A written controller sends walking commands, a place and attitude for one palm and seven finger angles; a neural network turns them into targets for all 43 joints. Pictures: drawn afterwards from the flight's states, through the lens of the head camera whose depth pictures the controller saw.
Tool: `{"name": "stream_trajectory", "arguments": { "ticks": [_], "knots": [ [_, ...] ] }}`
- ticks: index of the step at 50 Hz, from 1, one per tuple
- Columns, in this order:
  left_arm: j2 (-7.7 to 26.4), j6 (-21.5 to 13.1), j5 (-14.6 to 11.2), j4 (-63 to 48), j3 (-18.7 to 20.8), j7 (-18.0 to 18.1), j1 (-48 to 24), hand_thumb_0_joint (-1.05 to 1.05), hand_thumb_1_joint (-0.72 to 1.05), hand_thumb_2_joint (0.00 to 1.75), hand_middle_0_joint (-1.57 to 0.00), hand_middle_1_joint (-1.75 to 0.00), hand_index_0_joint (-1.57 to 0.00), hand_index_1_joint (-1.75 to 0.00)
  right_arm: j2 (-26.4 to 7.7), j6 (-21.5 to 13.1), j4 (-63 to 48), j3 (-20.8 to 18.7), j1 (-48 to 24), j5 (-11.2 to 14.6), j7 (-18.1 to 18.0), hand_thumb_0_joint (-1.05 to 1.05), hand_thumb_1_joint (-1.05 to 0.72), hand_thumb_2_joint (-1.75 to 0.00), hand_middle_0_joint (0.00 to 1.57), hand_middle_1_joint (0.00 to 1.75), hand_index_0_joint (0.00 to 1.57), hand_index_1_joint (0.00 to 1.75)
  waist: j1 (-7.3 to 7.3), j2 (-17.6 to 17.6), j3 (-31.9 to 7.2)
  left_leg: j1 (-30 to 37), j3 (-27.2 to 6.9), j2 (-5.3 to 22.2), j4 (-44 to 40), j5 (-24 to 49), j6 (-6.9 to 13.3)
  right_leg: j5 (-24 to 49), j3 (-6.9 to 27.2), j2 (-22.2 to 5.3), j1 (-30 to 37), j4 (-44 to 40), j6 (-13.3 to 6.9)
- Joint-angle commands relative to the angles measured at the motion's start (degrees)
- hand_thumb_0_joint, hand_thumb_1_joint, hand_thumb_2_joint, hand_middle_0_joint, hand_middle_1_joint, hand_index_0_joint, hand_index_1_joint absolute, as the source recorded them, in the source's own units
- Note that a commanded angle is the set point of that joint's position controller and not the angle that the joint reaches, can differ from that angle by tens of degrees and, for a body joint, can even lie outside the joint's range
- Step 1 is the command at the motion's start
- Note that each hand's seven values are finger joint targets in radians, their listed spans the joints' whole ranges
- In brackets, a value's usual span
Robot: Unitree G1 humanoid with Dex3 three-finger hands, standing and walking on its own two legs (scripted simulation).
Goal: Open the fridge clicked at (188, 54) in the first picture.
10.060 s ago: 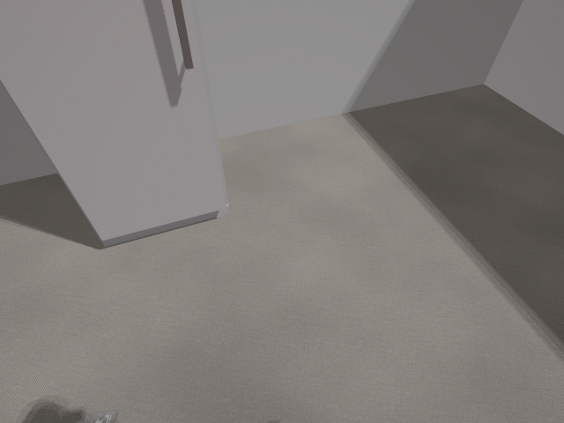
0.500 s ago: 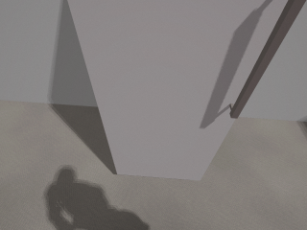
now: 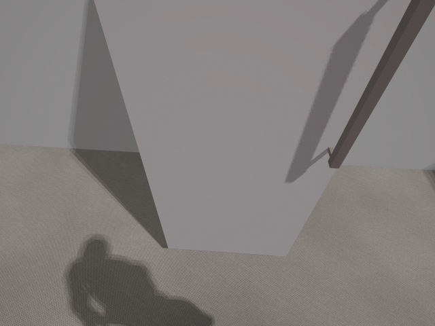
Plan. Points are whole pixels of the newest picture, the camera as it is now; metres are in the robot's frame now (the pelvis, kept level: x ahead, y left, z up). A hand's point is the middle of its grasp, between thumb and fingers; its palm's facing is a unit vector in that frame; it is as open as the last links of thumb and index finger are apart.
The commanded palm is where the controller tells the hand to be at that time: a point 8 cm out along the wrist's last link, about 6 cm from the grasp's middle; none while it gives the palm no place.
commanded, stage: shuffle to correct the standing spot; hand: right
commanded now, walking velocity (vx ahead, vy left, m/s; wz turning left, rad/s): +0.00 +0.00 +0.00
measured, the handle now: (370, 86) +0.50 -0.25 +0.21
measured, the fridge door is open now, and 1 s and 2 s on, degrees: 0 0 0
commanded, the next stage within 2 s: come to a stop and stand still in 0.38 s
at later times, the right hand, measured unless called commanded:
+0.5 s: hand out of the picture +0.02 -0.22 -0.19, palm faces +0.08 +0.97 -0.21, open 7.4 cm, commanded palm none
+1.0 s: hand out of the picture +0.05 -0.21 -0.18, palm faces +0.01 +0.97 -0.23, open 7.3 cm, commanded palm none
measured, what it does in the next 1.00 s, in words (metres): stands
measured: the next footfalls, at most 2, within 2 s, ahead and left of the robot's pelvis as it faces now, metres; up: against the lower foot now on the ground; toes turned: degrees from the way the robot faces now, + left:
none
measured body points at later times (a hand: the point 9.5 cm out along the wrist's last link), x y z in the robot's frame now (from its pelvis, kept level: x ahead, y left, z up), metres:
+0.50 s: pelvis +0.01 -0.04 -0.01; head +0.03 -0.04 +0.44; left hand -0.02 +0.18 -0.17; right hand +0.02 -0.27 -0.17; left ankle +0.02 +0.09 -0.74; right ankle -0.05 -0.13 -0.74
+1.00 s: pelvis +0.00 -0.03 -0.01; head +0.02 -0.02 +0.44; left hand +0.03 +0.20 -0.16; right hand +0.05 -0.26 -0.16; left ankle +0.02 +0.10 -0.74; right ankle -0.05 -0.13 -0.74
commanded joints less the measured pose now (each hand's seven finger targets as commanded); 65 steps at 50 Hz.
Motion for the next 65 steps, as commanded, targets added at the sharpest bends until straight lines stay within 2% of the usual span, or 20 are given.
{"name": "stream_trajectory", "arguments": {
  "ticks": [1,5,11,14,17,20,23,26,28,33,37,45,46,47,48,49,53,56,60,65],
  "knots": [
    [5.2,-0.5,0.2,-1.3,0.8,0.3,4.5,0.00,0.90,0.90,-0.20,-0.30,-0.20,-0.30,-5.9,-0.9,-1.7,-1.1,3.2,0.0,-0.2,0.00,-0.90,-0.90,0.20,0.30,0.20,0.30,-0.10,-0.2,0.8,3.9,-6.9,6.4,-4.0,9.7,1.0,9.4,3.3,-4.3,-5.5,-4.7,-2.0],
    [5.2,-0.2,0.2,-1.4,0.9,0.3,5.1,0.00,0.90,0.90,-0.20,-0.30,-0.20,-0.30,-6.5,-1.0,-2.1,-1.5,3.2,-0.1,-0.3,0.00,-0.90,-0.90,0.20,0.30,0.20,0.30,-0.35,-0.4,0.4,4.5,-8.1,7.8,-4.2,8.7,1.8,7.4,2.4,-3.4,-6.4,-3.4,-1.8],
    [3.4,1.5,0.5,-2.6,1.1,-0.3,7.0,0.00,0.90,0.90,-0.20,-0.30,-0.20,-0.30,-8.2,0.0,-3.3,-3.1,3.9,-0.5,-0.6,0.00,-0.90,-0.90,0.20,0.30,0.20,0.30,-0.55,5.3,2.6,0.3,-14.4,13.2,-8.9,-7.3,4.8,-1.4,0.1,-0.6,-10.0,2.7,-1.2],
    [3.1,1.6,0.6,-3.3,1.4,-0.5,7.9,0.00,0.90,0.90,-0.20,-0.30,-0.20,-0.30,-8.7,0.4,-4.5,-4.1,3.3,-0.7,-0.8,0.00,-0.90,-0.90,0.20,0.30,0.20,0.30,-0.42,6.1,2.7,-2.3,-15.7,14.9,-9.0,-9.2,5.7,-1.7,0.1,-0.4,-9.5,3.9,-1.4],
    [3.7,1.2,0.7,-3.5,1.7,-0.5,9.4,0.00,0.90,0.90,-0.20,-0.30,-0.20,-0.30,-7.8,0.8,-6.0,-4.4,1.8,-0.8,-0.7,0.00,-0.90,-0.90,0.20,0.30,0.20,0.30,0.11,1.1,2.3,-3.9,-10.2,11.1,-2.1,-6.3,4.0,2.2,1.7,-1.6,-7.5,-0.8,-2.1],
    [6.7,0.9,0.8,-5.1,2.1,-0.1,9.0,0.00,0.90,0.90,-0.20,-0.30,-0.20,-0.30,-4.2,1.4,-7.4,-3.7,0.7,-1.0,-0.5,0.00,-0.90,-0.90,0.20,0.30,0.20,0.30,-0.40,-10.0,2.6,-5.4,-0.2,3.6,9.5,-6.9,0.6,12.5,9.1,-8.1,-8.1,-5.2,-6.6],
    [7.0,1.0,0.8,-6.8,2.2,0.2,8.4,0.00,0.90,0.90,-0.20,-0.30,-0.20,-0.30,-2.8,1.3,-7.7,-3.3,1.5,-1.1,-0.5,0.00,-0.90,-0.90,0.20,0.30,0.20,0.30,-1.16,-7.9,3.1,-6.0,0.6,2.8,11.5,-10.4,0.2,22.5,9.6,-8.8,-7.1,-3.0,-9.1],
    [6.1,0.6,0.5,-7.7,2.2,0.3,7.3,0.00,0.90,0.90,-0.20,-0.30,-0.20,-0.30,-3.9,0.7,-6.1,-3.3,5.5,-0.8,-0.6,0.00,-0.90,-0.90,0.20,0.30,0.20,0.30,-2.20,-0.7,0.8,1.9,-4.9,6.2,6.4,2.7,1.8,20.9,5.8,-4.8,-10.1,2.8,-6.2],
    [5.1,0.4,0.4,-7.3,2.1,0.5,8.2,0.00,0.90,0.90,-0.20,-0.30,-0.20,-0.30,-4.6,0.6,-5.8,-3.3,5.1,-0.6,-0.8,0.00,-0.90,-0.90,0.20,0.30,0.20,0.30,-0.97,4.2,0.6,2.2,-7.3,8.8,6.5,11.6,2.6,18.6,3.5,-2.8,-9.5,3.8,-3.9],
    [5.3,-0.4,0.1,-5.0,2.0,1.3,8.1,0.00,0.90,0.90,-0.20,-0.30,-0.20,-0.30,-3.4,0.8,-6.0,-2.4,2.4,-0.1,-1.3,0.00,-0.90,-0.90,0.20,0.30,0.20,0.30,-0.13,-1.9,-0.3,0.9,-4.0,5.4,7.6,15.7,-0.6,44.2,4.9,-5.5,-1.2,0.9,-3.6],
    [5.3,-0.2,-0.1,-4.4,2.5,1.5,6.9,0.00,0.90,0.90,-0.20,-0.30,-0.20,-0.30,-4.3,0.9,-5.5,-2.5,2.1,-0.1,-1.6,0.00,-0.90,-0.90,0.20,0.30,0.20,0.30,0.00,-1.2,-1.3,2.1,-4.5,5.9,6.7,20.3,-0.6,45.9,3.8,-5.5,0.7,1.0,-3.3],
    [4.8,0.2,0.1,-4.5,2.4,1.0,3.7,0.00,0.90,0.90,-0.20,-0.30,-0.20,-0.30,-4.9,1.0,-5.8,-2.1,0.9,-0.3,-1.2,0.00,-0.90,-0.90,0.20,0.30,0.20,0.30,-0.17,-0.2,-1.6,2.6,-6.4,6.8,3.4,17.8,-0.1,26.0,3.5,-4.9,-1.8,-1.3,-3.1],
    [9.7,0.0,-0.9,-8.8,3.3,0.3,-1.2,0.00,0.90,0.90,-0.20,-0.30,-0.20,-0.30,-7.5,-0.1,-3.4,-2.1,6.6,-0.5,-3.0,0.00,-0.90,-0.90,0.20,0.30,0.20,0.30,-1.41,1.3,-4.3,3.0,-6.2,8.3,3.7,31.6,-0.8,35.1,1.7,-6.9,-3.3,10.0,-1.6],
    [9.1,-0.1,-0.6,-11.1,2.8,-0.2,-0.6,0.00,0.90,0.90,-0.20,-0.30,-0.20,-0.30,-9.8,-1.2,-4.4,-2.3,6.3,-0.8,-2.6,0.00,-0.90,-0.90,0.20,0.30,0.20,0.30,-0.69,-0.1,-6.4,7.9,-6.8,9.9,4.9,44.0,0.6,30.3,0.2,-3.2,-6.4,12.7,-0.4],
    [6.2,-0.1,-0.3,-10.6,3.0,-0.4,4.1,0.00,0.90,0.90,-0.20,-0.30,-0.20,-0.30,-9.8,-1.2,-5.8,-2.5,4.2,-0.3,-2.3,0.00,-0.90,-0.90,0.20,0.30,0.20,0.30,1.68,1.1,-12.0,10.0,-8.6,11.9,9.1,44.1,2.5,18.1,1.4,-2.2,-6.3,8.1,-0.5],
    [6.0,0.2,-0.2,-10.3,2.8,-0.2,4.0,0.00,0.90,0.90,-0.20,-0.30,-0.20,-0.30,-8.4,-1.0,-6.4,-1.6,2.3,0.0,-2.1,0.00,-0.90,-0.90,0.20,0.30,0.20,0.30,1.59,1.8,-13.1,8.7,-7.6,11.3,8.8,38.3,1.9,15.7,2.0,-2.6,-4.6,5.9,-1.1],
    [7.7,0.7,0.2,-10.6,2.6,0.0,2.1,0.00,0.90,0.90,-0.20,-0.30,-0.20,-0.30,-7.1,0.0,-7.5,-0.5,-0.8,-0.3,-1.1,0.00,-0.90,-0.90,0.20,0.30,0.20,0.30,1.17,-1.7,-0.4,-0.1,-6.4,6.3,3.2,11.4,0.7,14.6,4.6,-4.8,-7.5,0.9,-2.8],
    [8.3,0.9,0.3,-11.3,2.2,-0.5,0.3,0.00,0.90,0.90,-0.20,-0.30,-0.20,-0.30,-7.9,0.5,-7.5,-0.4,-0.3,-0.4,-0.6,0.00,-0.90,-0.90,0.20,0.30,0.20,0.30,0.63,-0.9,5.4,-2.9,-8.3,5.4,-2.5,-4.7,0.5,-1.6,5.6,-4.0,-12.5,-3.5,-3.0],
    [8.9,1.1,0.7,-10.8,2.2,-0.9,2.3,0.00,0.90,0.90,-0.20,-0.30,-0.20,-0.30,-8.4,0.6,-7.8,-0.6,1.1,-0.5,-0.3,0.00,-0.90,-0.90,0.20,0.30,0.20,0.30,0.91,0.5,5.8,-4.9,-9.4,5.2,-5.3,-12.9,0.3,-9.2,5.3,-2.7,-13.4,-5.0,-3.3],
    [8.6,1.1,0.8,-9.7,2.0,-1.0,4.6,0.00,0.90,0.90,-0.20,-0.30,-0.20,-0.30,-8.2,0.4,-7.8,-0.9,2.8,-0.5,-0.2,0.00,-0.90,-0.90,0.20,0.30,0.20,0.30,1.13,1.9,3.8,-5.0,-10.0,5.5,-6.4,-15.1,0.2,-9.5,5.2,-2.3,-13.5,-4.4,-3.4]
  ]
}}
